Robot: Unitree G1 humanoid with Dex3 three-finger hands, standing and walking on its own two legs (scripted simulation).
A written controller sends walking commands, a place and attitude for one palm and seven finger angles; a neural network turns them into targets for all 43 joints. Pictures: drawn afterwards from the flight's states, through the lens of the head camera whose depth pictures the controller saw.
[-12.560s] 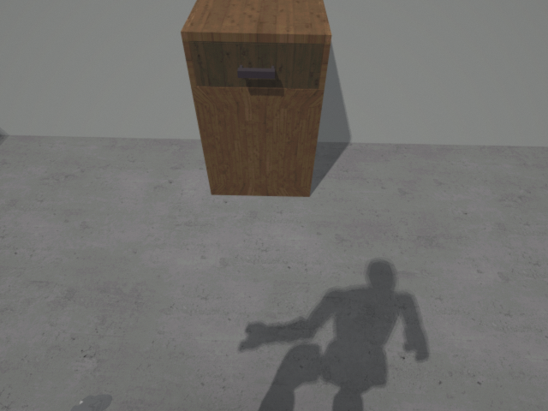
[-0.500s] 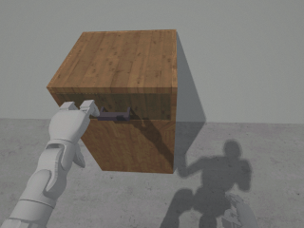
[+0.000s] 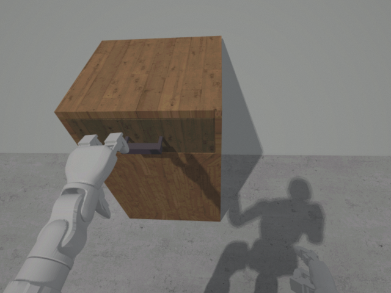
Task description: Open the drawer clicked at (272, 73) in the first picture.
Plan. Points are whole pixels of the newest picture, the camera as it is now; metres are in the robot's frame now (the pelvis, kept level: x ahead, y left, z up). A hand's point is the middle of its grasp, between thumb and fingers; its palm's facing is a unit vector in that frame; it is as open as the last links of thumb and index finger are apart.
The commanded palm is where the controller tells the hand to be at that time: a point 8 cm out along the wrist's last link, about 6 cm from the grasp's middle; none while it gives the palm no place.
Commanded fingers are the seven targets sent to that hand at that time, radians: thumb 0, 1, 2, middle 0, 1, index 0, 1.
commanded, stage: move the hooked fingers above the handle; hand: left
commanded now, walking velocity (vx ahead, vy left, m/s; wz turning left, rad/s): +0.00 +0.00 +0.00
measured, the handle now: (142, 143) +0.54 +0.26 -0.09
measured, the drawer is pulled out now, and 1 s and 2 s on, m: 0.00 0.00 0.00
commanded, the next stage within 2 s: none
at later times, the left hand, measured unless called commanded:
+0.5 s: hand (119, 160) +0.38 +0.24 +0.03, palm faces -0.03 -0.02 -1.00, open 13.8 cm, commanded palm +0.37 +0.25 +0.09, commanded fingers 0.00 -0.50 0.30 -0.30 -1.20 -0.30 -1.20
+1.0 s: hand (125, 152) +0.43 +0.25 +0.00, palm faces -0.05 -0.01 -1.00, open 13.8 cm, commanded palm +0.42 +0.26 +0.05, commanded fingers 0.00 -0.50 0.30 -0.30 -1.20 -0.30 -1.20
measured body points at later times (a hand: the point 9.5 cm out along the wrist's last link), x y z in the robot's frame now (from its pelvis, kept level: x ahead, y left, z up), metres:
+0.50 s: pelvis -0.01 +0.00 -0.01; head +0.05 -0.03 +0.43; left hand +0.38 +0.24 +0.08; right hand +0.09 -0.27 -0.15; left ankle -0.04 +0.11 -0.74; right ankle +0.01 -0.11 -0.74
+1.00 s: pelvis -0.01 +0.01 -0.02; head +0.07 -0.01 +0.42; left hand +0.43 +0.25 +0.06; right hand +0.05 -0.26 -0.16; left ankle -0.04 +0.11 -0.74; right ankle +0.01 -0.11 -0.74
